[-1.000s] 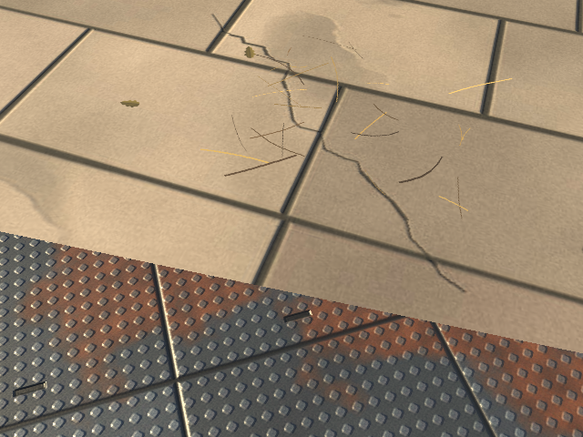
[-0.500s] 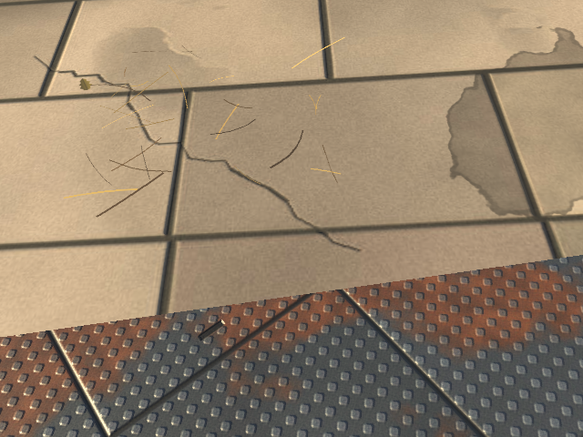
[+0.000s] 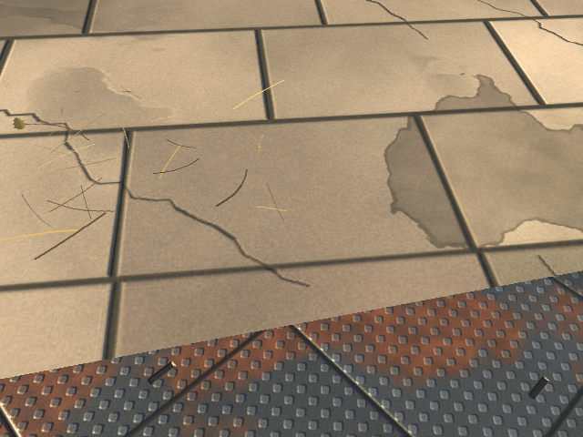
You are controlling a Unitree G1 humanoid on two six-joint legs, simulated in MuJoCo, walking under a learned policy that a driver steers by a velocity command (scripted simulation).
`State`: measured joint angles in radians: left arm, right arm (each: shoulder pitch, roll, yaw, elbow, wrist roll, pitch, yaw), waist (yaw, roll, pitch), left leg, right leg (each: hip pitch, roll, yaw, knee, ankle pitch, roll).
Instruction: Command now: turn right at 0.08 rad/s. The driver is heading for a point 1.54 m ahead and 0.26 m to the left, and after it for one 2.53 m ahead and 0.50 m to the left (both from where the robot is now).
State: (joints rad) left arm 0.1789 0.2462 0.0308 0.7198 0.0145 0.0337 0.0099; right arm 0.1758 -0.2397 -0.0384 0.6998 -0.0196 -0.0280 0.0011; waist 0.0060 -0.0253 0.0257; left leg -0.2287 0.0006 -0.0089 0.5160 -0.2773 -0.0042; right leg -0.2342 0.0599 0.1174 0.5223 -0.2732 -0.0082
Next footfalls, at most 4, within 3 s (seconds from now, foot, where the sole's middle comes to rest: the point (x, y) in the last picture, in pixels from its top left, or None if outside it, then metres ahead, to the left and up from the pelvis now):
0.76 left None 0.23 0.11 -0.77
2.14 right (351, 409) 0.58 -0.12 -0.77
2.70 left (254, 296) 0.88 0.12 -0.77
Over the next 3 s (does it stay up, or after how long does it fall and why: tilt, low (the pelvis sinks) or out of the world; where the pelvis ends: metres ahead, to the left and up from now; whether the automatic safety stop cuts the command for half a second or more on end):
stays up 0.87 0.04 0.01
